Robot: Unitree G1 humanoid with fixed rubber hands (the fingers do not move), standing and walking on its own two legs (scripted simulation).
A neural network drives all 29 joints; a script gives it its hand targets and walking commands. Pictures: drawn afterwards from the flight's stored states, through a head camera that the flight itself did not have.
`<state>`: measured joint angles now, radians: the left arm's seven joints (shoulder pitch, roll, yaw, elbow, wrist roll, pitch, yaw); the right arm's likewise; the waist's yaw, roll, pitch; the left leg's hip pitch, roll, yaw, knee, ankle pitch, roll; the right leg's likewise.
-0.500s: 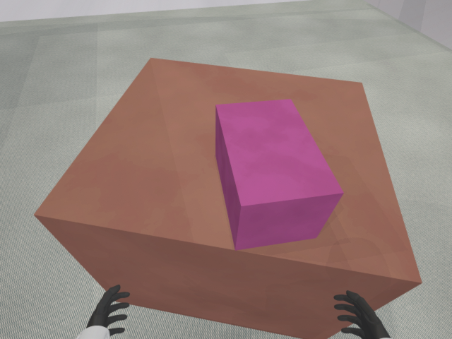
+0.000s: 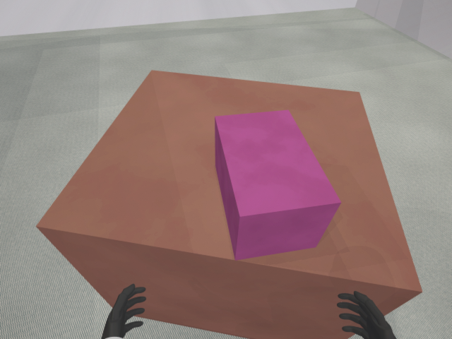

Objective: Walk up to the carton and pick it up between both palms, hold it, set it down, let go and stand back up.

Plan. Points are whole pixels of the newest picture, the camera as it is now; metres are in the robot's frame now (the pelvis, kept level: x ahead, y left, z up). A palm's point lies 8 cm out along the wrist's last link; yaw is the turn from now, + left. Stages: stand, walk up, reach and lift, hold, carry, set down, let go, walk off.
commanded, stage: reach and lift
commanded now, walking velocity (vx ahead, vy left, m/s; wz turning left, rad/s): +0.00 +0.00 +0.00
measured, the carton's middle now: (263, 179) +0.46 -0.05 +0.00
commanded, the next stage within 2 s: none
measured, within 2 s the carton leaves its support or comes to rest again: neither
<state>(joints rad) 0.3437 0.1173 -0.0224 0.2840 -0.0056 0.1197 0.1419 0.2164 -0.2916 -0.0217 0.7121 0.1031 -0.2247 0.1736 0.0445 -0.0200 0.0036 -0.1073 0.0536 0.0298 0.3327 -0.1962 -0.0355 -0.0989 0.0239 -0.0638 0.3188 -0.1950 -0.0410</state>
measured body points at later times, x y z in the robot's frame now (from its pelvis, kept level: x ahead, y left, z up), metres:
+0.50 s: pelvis +0.00 -0.01 +0.00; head -0.01 +0.00 +0.45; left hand +0.17 +0.16 -0.02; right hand +0.17 -0.27 -0.03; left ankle -0.01 +0.14 -0.75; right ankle -0.01 -0.09 -0.75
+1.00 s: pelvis -0.01 -0.02 +0.00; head -0.01 -0.02 +0.45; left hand +0.24 +0.12 +0.04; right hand +0.25 -0.27 +0.02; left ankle -0.01 +0.14 -0.75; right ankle -0.01 -0.09 -0.75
